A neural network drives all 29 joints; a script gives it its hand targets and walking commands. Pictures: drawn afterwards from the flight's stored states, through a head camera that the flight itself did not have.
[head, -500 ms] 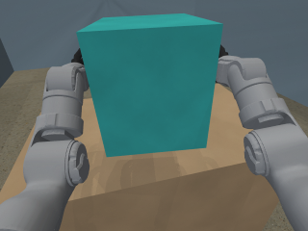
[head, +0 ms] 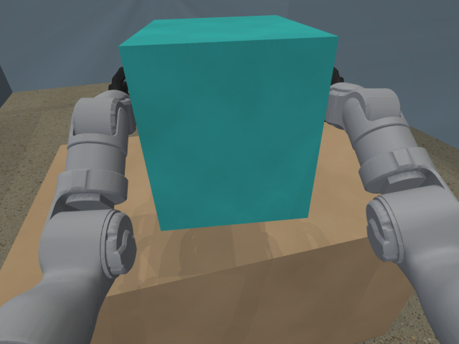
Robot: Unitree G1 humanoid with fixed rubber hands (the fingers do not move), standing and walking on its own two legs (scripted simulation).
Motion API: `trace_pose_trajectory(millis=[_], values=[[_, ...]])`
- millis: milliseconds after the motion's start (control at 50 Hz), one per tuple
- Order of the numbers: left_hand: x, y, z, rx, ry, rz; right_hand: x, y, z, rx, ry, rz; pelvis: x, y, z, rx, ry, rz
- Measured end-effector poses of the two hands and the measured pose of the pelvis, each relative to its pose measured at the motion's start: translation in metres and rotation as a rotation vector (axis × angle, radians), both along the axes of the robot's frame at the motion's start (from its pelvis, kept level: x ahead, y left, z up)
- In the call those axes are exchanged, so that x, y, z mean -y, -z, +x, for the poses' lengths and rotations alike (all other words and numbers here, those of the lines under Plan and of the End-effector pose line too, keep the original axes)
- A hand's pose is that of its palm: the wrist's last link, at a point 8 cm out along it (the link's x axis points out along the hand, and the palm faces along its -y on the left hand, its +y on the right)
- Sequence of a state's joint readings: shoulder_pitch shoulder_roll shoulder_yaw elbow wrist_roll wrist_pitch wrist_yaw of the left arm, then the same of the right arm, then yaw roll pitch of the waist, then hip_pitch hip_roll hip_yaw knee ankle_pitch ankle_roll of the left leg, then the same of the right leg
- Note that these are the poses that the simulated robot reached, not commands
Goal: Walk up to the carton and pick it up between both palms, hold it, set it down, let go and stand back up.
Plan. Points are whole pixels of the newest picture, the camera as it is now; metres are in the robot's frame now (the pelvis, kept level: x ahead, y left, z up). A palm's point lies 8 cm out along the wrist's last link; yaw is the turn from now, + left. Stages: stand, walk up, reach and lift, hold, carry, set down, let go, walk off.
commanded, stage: hold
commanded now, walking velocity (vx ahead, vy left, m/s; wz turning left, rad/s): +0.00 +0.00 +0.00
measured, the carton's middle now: (225, 111) +0.43 +0.00 +0.28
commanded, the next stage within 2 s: none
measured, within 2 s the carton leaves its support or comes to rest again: neither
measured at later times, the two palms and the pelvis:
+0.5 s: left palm (125, 112) +0.39 +0.16 +0.30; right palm (331, 106) +0.38 -0.17 +0.30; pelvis +0.02 +0.00 +0.00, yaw -1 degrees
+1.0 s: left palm (118, 109) +0.38 +0.17 +0.31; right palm (333, 101) +0.37 -0.17 +0.31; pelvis +0.00 +0.00 +0.00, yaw +0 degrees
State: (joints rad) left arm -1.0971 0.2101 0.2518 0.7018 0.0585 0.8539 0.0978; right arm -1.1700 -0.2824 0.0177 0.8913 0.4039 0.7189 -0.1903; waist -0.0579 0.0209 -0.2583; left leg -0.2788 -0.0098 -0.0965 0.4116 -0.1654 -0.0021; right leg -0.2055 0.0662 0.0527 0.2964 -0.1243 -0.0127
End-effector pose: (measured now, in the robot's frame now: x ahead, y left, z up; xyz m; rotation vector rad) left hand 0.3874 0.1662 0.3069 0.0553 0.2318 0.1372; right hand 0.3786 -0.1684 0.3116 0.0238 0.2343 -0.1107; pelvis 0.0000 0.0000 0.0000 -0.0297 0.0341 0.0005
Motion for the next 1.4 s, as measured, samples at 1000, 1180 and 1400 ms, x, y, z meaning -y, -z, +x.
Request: trace_pose_trajectory(millis=[1000,1180,1400], values=[[0.000,-0.001,-0.012,0.008,-0.002,-0.002,0.000,-0.001,-0.010,0.001,-0.006,-0.002,0.004,-0.001,-0.002,0.037,0.004,0.000],[-0.005,0.000,-0.012,-0.002,-0.009,-0.008,-0.004,0.002,-0.009,-0.012,-0.002,0.020,0.002,0.000,-0.007,0.020,-0.004,0.000],[-0.002,-0.004,-0.005,0.016,-0.003,0.001,-0.002,-0.001,-0.004,0.007,0.000,0.010,0.000,0.000,-0.003,0.014,-0.007,-0.001]])
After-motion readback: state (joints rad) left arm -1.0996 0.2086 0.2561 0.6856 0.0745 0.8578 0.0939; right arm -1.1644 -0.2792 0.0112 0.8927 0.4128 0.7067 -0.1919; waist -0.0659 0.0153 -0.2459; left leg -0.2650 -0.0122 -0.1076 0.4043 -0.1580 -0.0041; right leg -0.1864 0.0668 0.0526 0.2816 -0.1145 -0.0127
